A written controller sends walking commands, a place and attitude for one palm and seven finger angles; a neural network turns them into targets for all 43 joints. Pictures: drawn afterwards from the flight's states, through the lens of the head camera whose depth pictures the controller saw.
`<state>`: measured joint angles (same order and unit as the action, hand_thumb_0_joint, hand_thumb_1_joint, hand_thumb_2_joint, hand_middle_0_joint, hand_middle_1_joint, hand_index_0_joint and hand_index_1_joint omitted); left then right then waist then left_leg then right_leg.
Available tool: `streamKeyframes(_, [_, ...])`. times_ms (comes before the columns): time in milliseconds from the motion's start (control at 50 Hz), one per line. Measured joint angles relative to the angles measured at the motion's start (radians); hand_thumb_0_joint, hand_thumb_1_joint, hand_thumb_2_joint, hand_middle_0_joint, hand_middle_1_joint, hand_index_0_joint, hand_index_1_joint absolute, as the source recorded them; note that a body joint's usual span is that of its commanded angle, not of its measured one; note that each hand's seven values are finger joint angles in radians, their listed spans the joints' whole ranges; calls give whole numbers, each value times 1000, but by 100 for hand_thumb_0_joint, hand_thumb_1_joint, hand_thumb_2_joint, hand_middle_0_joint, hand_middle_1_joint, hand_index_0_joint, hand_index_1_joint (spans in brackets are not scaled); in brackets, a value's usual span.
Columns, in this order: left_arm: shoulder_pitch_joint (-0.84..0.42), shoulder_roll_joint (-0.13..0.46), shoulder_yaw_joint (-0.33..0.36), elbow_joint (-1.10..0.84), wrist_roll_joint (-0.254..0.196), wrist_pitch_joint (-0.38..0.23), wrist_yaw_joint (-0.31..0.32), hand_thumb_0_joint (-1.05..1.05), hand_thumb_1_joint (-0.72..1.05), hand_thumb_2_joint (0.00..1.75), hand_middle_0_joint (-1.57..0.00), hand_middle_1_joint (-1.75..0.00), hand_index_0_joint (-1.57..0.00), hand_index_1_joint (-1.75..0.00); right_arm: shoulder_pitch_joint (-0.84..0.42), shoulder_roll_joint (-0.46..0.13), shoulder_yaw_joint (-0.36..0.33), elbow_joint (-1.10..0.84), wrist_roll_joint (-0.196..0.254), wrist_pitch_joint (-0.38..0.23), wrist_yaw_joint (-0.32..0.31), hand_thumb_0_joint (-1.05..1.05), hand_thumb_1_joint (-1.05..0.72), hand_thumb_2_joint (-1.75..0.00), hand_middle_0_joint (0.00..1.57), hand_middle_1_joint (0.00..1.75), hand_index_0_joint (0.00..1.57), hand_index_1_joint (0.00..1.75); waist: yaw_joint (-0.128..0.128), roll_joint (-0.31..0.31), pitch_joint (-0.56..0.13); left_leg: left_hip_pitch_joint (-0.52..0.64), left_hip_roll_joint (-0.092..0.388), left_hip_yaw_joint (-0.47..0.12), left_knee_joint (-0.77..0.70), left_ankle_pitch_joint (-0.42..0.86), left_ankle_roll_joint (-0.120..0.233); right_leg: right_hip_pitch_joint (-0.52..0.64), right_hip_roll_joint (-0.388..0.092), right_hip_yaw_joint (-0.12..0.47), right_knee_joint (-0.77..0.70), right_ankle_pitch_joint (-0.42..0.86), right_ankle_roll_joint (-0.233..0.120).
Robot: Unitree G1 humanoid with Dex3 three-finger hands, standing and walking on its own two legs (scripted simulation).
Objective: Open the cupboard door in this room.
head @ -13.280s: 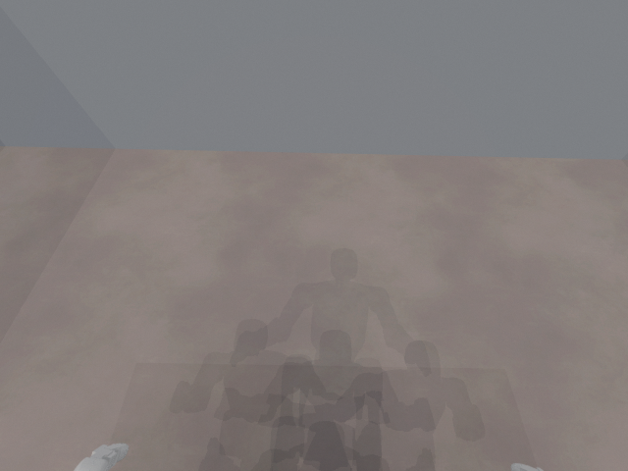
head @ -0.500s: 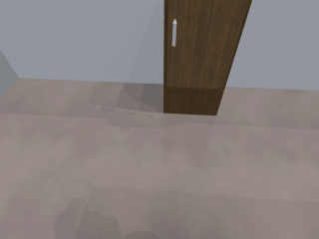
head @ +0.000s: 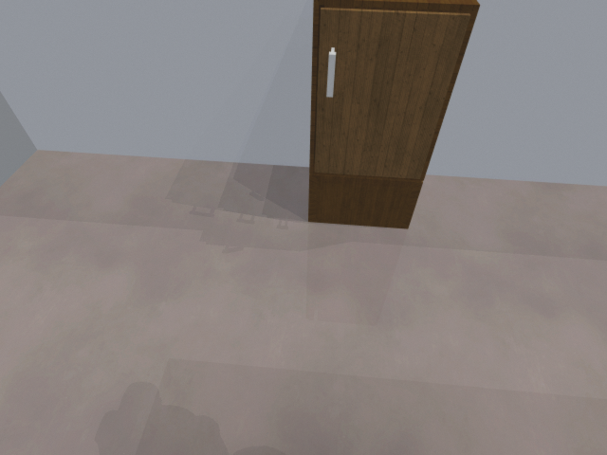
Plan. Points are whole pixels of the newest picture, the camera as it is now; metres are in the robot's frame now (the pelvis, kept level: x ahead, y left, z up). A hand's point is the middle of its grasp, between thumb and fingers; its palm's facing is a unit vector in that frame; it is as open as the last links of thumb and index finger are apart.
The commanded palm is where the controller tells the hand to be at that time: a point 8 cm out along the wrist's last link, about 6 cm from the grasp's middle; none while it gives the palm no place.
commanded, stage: look at it before walking up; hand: left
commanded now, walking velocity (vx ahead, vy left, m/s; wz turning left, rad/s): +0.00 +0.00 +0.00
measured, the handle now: (331, 72) +1.19 +0.00 -0.04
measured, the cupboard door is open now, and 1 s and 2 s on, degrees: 0 0 0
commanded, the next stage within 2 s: walk to a spot facing it in 0.36 s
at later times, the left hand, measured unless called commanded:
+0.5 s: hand out of the picture -0.02 +0.15 -0.17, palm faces +0.05 -0.98 -0.18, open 7.4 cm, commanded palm none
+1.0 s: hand out of the picture +0.14 +0.23 -0.18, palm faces -0.15 -0.97 -0.19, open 7.4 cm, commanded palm none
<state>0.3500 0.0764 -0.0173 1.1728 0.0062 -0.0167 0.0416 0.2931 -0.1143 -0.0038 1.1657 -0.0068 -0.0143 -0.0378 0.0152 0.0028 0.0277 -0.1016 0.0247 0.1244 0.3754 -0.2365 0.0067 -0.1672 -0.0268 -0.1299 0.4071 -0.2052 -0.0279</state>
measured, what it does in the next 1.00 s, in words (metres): lifts its right foot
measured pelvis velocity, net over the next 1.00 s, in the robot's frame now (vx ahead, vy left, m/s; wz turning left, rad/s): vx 0.08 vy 0.03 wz -0.23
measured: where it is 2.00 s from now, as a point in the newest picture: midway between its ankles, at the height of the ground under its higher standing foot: (341, 419)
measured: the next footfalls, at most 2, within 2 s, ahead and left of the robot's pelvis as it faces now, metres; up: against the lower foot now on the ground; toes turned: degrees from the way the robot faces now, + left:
right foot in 1.30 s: +0.31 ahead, -0.15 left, +0.00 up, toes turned -32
left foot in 1.86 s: +0.52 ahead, -0.04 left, +0.00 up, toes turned -27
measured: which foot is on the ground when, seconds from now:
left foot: down 0.00-1.00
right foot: down 0.00-0.84, up 0.86-1.00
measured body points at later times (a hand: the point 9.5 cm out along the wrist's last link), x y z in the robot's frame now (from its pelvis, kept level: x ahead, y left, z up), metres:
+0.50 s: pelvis +0.00 -0.01 +0.00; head +0.00 -0.02 +0.45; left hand -0.02 +0.20 -0.16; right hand -0.04 -0.20 -0.17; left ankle -0.02 +0.11 -0.74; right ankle +0.01 -0.10 -0.74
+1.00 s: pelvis +0.08 +0.03 +0.00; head +0.09 +0.04 +0.45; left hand +0.14 +0.28 -0.16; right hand +0.03 -0.20 -0.15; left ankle +0.03 +0.13 -0.74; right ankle +0.04 -0.10 -0.65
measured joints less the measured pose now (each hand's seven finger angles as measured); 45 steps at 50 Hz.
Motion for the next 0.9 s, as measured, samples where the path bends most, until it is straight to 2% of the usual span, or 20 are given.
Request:
streamKeyframes(340, [-30, 25, 10, -28, -1, -7, 5, 0, 91, 90, -20, -30, -20, -30, 46, 20, 4, 15, -2, -2, 4, 0, -91, -90, 20, 29, 20, 29, -14, 15, -2, -6, 7, 3, 0, 2, -9, -13, 7, 3, 8, -3, -10])
streamKeyframes(520, [-30, 27, 13, -29, -1, -6, 3, 0, 91, 90, -20, -30, -20, -30, 49, 13, 1, 14, -4, -3, 3, 0, -91, -90, 20, 29, 20, 29, -11, 9, -2, -9, 14, 4, 4, -2, -13, -14, 13, 4, 9, -6, -15])
streamKeyframes(600, [-15, 21, 30, -34, 6, 10, -13, 0, 91, 90, -20, -30, -20, -30, 46, 3, -13, -2, -10, 8, 3, 0, -91, -90, 20, 29, 20, 29, 0, 13, -6, -36, 33, 23, 71, -48, -14, -40, 28, 23, 48, -25, -20])
streamKeyframes(640, [-4, 21, 44, -39, 10, 19, -21, 0, 91, 90, -20, -30, -20, -30, 46, -5, -23, -17, -12, 16, 6, 0, -91, -90, 20, 29, 20, 29, 3, 15, -12, -63, 43, 27, 133, -120, -10, -57, 38, 34, 71, -41, -24])
streamKeyframes(740, [9, 36, 75, -58, 15, 12, -26, 0, 91, 90, -20, -30, -20, -30, 26, -26, -43, -58, -8, 20, 19, 0, -91, -90, 20, 29, 20, 29, 17, 1, -10, -181, 46, -7, 363, -254, -7, -74, 58, 57, 63, -41, -30])
streamKeyframes(800, [13, 54, 87, -67, 18, 6, -30, 0, 90, 90, -20, -30, -20, -30, 0, -40, -48, -91, -5, 2, 22, 0, -91, -90, 20, 29, 20, 29, 25, -21, -1, -194, 42, -24, 307, -246, -10, -80, 55, 89, 69, -45, -16])
streamKeyframes(840, [20, 68, 94, -68, 13, 14, -37, 0, 90, 90, -20, -30, -20, -30, -11, -49, -49, -116, -5, -24, 15, 0, -91, -90, 20, 29, 20, 29, 22, -33, -3, -156, 41, -8, 192, -129, -14, -105, 50, 118, 133, -90, -5])
streamKeyframes(860, [19, 73, 98, -66, 11, 24, -42, 0, 90, 90, -20, -30, -20, -30, -13, -52, -52, -126, -10, -37, 10, 0, -91, -90, 20, 29, 20, 29, 17, -36, -5, -147, 39, 10, 192, -89, -6, -131, 46, 124, 209, -159, -2])
streamKeyframes(900, [8, 82, 103, -64, 15, 48, -53, 0, 91, 90, -20, -30, -20, -30, -8, -58, -54, -142, -16, -48, 3, 0, -91, -90, 20, 29, 20, 29, 7, -24, -14, -110, 44, 45, 184, -106, 10, -201, 37, 115, 401, -224, 2])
